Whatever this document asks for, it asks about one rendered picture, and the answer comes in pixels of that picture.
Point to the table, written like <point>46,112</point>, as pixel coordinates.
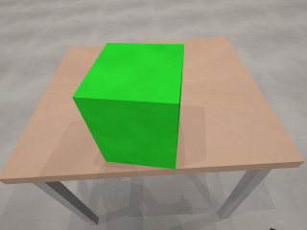
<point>225,125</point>

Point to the carton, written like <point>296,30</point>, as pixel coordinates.
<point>130,102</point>

